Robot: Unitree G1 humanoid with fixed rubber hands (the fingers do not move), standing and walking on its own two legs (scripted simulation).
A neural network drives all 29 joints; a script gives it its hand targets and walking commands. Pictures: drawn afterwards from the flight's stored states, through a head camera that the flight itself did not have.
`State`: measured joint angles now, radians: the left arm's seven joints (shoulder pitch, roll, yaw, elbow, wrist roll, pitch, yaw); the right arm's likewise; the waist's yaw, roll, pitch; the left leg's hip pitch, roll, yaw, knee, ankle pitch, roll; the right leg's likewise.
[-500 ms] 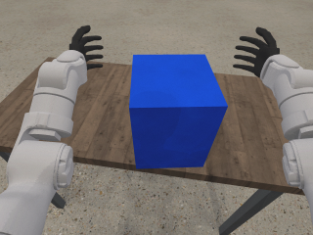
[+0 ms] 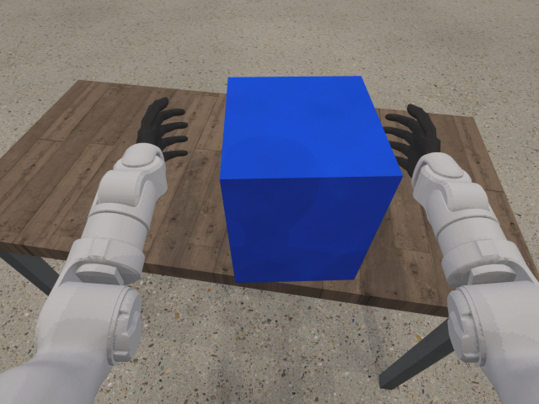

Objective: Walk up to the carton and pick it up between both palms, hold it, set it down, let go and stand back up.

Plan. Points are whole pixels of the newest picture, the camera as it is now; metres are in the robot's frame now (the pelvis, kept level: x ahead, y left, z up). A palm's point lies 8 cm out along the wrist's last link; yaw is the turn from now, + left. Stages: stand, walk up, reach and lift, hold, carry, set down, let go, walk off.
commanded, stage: reach and lift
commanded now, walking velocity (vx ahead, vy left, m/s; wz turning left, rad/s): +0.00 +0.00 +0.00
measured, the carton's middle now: (295, 184) +0.44 +0.01 +0.09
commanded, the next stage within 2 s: none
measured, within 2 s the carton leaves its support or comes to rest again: neither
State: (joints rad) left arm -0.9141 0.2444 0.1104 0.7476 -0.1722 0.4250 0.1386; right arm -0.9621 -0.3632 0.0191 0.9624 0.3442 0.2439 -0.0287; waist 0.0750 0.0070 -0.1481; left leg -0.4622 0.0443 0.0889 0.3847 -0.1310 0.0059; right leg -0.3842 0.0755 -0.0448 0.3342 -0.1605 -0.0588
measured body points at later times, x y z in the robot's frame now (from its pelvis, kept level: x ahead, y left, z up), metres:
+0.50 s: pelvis +0.00 -0.01 +0.00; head +0.04 +0.00 +0.45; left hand +0.44 +0.19 +0.13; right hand +0.48 -0.15 +0.13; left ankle +0.02 +0.11 -0.74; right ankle -0.01 -0.07 -0.74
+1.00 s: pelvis +0.00 +0.00 +0.00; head +0.04 +0.00 +0.45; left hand +0.45 +0.16 +0.14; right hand +0.48 -0.14 +0.13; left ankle +0.02 +0.11 -0.74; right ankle -0.01 -0.07 -0.74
